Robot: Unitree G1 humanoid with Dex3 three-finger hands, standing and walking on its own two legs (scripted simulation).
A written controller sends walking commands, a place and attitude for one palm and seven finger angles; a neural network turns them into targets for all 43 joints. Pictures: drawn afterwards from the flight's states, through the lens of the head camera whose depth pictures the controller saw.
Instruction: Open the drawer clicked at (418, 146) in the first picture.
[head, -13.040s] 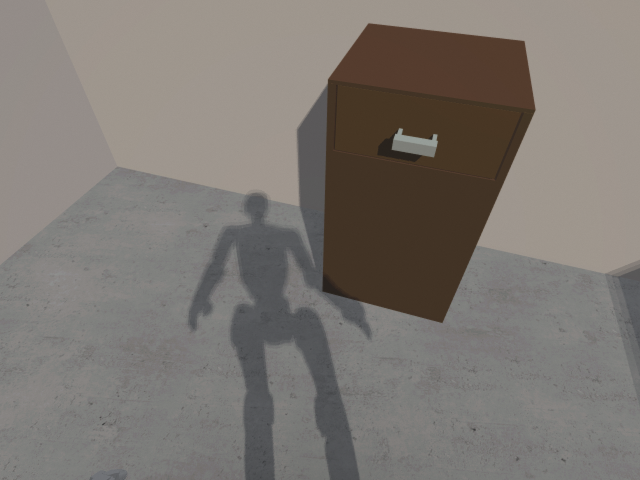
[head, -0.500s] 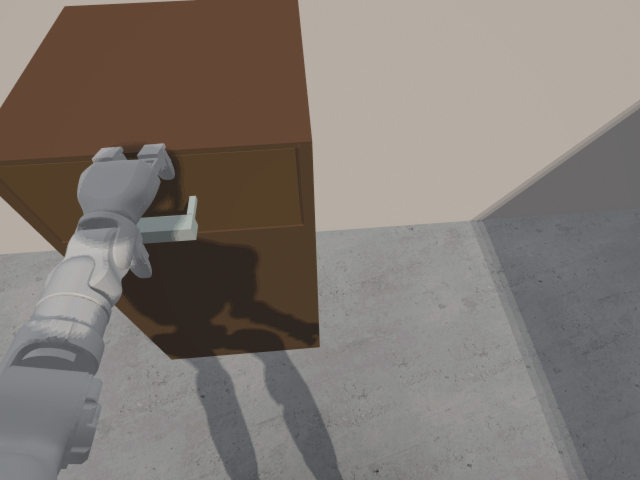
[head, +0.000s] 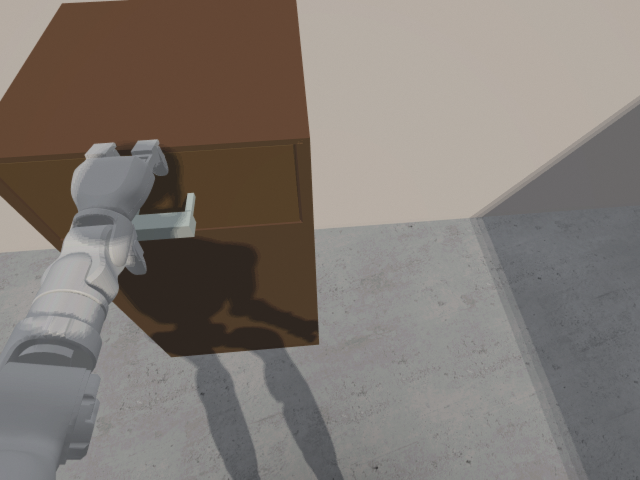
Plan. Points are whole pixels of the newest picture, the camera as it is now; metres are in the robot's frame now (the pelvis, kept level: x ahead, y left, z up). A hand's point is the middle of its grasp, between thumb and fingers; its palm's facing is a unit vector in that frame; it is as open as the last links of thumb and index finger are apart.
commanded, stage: move the hooked fingers above the handle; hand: left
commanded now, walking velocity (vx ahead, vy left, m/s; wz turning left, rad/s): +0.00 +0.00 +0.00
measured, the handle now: (161, 213) +0.49 +0.25 +0.00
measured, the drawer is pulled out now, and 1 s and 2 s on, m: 0.00 0.00 0.00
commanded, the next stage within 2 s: none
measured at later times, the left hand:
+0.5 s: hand (127, 213) +0.45 +0.27 +0.06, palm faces +0.02 -0.01 -1.00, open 13.8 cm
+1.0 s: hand (130, 214) +0.44 +0.26 +0.06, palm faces -0.02 +0.01 -1.00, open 13.8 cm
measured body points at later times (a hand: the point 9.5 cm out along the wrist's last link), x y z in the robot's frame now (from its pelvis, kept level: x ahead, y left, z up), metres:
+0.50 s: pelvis +0.00 +0.00 +0.00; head +0.07 -0.01 +0.44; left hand +0.44 +0.26 +0.11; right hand +0.05 -0.27 -0.14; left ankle -0.02 +0.10 -0.72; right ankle +0.00 -0.11 -0.72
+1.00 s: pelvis +0.01 +0.00 +0.00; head +0.07 -0.02 +0.45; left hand +0.44 +0.26 +0.11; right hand +0.07 -0.26 -0.14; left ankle -0.02 +0.10 -0.72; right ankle +0.00 -0.11 -0.72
